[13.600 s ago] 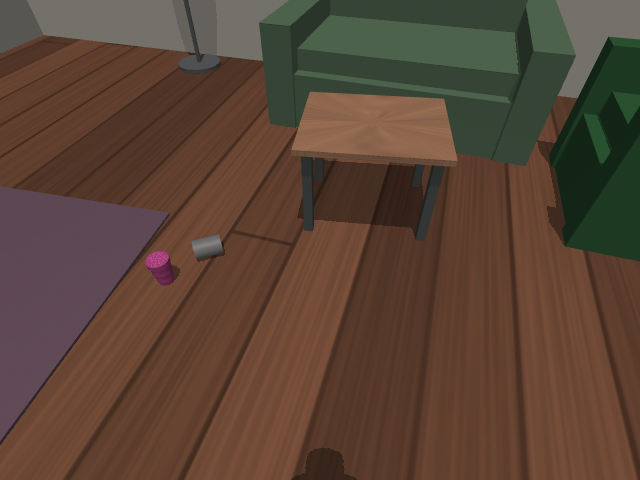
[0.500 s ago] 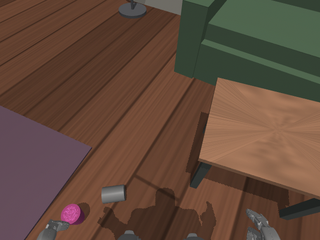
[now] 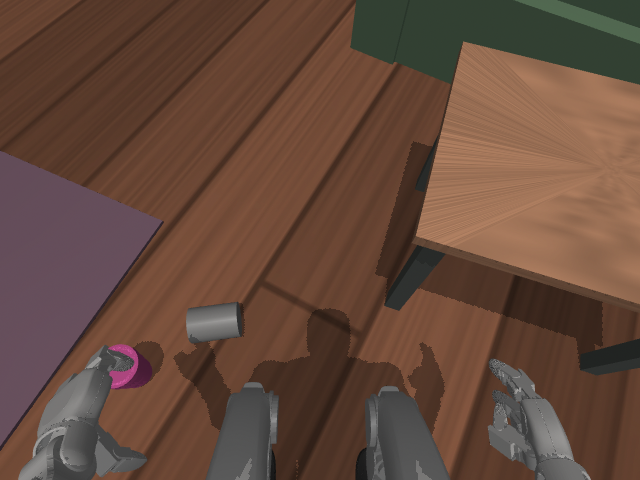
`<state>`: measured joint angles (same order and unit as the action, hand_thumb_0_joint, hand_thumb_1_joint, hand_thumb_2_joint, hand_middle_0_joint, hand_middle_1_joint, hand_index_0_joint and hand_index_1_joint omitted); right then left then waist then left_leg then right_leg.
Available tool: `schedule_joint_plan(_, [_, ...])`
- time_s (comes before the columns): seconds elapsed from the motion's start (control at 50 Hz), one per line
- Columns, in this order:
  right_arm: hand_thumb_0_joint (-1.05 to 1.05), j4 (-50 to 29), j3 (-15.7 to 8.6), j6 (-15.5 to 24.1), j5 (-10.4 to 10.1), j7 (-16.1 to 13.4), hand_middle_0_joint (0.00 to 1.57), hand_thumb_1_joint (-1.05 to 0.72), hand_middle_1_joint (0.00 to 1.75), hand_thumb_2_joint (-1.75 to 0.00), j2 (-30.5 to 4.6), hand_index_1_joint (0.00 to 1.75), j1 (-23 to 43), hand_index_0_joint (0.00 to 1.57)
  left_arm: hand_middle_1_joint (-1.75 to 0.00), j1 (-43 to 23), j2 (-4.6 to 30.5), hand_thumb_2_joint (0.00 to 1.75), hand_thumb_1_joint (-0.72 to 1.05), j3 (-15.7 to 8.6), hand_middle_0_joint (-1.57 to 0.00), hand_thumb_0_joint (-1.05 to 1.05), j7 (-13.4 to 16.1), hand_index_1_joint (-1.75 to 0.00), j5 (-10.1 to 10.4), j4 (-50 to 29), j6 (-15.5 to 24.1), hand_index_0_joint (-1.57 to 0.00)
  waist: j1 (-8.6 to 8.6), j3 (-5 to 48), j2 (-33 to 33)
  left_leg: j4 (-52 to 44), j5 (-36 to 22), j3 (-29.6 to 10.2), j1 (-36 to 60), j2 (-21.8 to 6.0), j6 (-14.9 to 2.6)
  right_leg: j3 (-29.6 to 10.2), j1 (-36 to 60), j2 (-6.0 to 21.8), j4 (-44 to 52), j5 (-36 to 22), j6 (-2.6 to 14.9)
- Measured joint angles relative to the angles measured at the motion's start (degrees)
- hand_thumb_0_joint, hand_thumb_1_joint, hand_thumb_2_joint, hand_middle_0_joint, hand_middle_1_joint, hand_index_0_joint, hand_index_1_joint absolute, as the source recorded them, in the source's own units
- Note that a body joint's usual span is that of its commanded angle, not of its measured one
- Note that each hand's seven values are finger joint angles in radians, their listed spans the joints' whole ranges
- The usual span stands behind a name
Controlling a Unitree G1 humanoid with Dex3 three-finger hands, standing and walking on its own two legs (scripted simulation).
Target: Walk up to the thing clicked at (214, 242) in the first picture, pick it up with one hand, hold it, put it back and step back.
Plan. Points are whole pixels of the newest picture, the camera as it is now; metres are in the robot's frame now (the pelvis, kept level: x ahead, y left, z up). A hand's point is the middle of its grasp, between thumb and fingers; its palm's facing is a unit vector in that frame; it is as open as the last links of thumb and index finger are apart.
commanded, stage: rise first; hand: left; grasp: from above
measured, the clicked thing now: (215, 322) +0.45 +0.26 -0.52
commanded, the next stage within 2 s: none
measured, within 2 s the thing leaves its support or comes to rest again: neither
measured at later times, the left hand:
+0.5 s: hand (156, 359) +0.32 +0.30 -0.30, palm faces -0.44 -0.18 -0.88, open 13.7 cm
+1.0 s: hand (172, 343) +0.36 +0.30 -0.37, palm faces -0.44 -0.06 -0.89, open 14.0 cm
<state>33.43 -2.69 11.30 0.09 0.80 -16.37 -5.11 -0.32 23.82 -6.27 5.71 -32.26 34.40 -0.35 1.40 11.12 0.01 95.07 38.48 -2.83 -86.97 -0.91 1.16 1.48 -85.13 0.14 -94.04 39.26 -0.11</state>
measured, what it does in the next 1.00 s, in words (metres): lowers itself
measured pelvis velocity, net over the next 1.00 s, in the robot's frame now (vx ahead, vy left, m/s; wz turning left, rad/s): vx -0.05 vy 0.01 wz -0.08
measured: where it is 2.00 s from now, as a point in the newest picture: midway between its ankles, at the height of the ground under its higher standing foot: outside the picture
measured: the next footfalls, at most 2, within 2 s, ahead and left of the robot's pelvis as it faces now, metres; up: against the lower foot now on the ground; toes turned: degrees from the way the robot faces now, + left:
none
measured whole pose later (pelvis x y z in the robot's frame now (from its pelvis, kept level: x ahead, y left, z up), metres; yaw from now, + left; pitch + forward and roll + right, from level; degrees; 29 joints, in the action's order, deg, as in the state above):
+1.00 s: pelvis -0.05 +0.01 -0.21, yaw -5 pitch +34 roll -6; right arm 43.7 -0.9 4.0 6.1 6.6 -15.0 -6.0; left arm -43.8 37.5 -6.9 23.3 -69.1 74.7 11.5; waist 7.3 5.7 0.8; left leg 132.5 38.7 -6.1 -128.3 -0.3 0.4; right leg 3.3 -124.5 -0.9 -129.0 38.9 -1.5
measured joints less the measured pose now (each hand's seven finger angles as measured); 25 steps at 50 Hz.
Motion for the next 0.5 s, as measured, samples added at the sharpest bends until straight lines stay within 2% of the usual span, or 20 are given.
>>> schedule_joint_plan(0.14, [0.01, 3.5, -1.04, -1.15, 0.27, 1.36, 0.21, -0.93, 0.3, -0.9, -0.75, 0.3, 2.17, 0.2, -1.01, -11.61, 2.79, 0.92, -0.48, -0.67, -0.16, -0.01, 3.14, -1.01, -8.13, 6.46, 3.6, -0.16, -0.61, -1.27, -0.6, 11.93, 0.86, -0.6, -14.28, -0.25, 0.29, 0.21, -14.38, -0.51, -11.85, 0.68, 0.22])
schedule_joint_plan(0.26, [0.01, 6.48, -1.12, -2.45, 1.16, 2.15, 0.21, -0.93, 0.3, -0.9, 0.01, 0.3, 1.39, 0.2, -0.98, -20.92, 5.53, 0.9, -0.45, -0.83, -0.19, -0.01, 4.38, -0.98, -14.26, 13.11, 6.58, -0.19, -0.89, -2.79, -0.61, 19.89, 0.08, -1.44, -23.76, -0.29, 0.53, 0.72, -23.79, -0.83, -19.54, -0.29, 0.3])
schedule_joint_plan(0.36, [0.01, 8.34, -0.81, -3.76, 1.87, 2.29, 0.21, -0.92, 0.3, -0.9, 0.99, 0.3, -0.11, 0.2, -0.96, -26.5, 7.98, 0.91, -0.43, -0.64, -0.2, -0.01, 5.67, -0.96, -18.97, 17.82, 9.02, -0.19, 0.06, -3.84, -0.54, 24.85, -0.59, -2.13, -28.87, -0.14, 0.45, 1.2, -28.56, -0.92, -24.02, -1.09, 0.1])
schedule_joint_plan(0.5, [0.01, 9.69, -0.08, -5.98, 2.54, 2.61, 0.21, -0.89, 0.3, -0.89, 1.4, 0.3, -2.09, 0.2, -0.98, -32.16, 10.18, 0.96, -0.46, 0.0, -0.15, -0.01, 8.77, -0.98, -25.42, 24.69, 10.39, -0.14, 2.35, -3.91, -0.26, 29.15, -0.93, -2.64, -33.02, 0.12, -0.16, 1.52, -31.95, -0.93, -27.45, -1.53, -0.52])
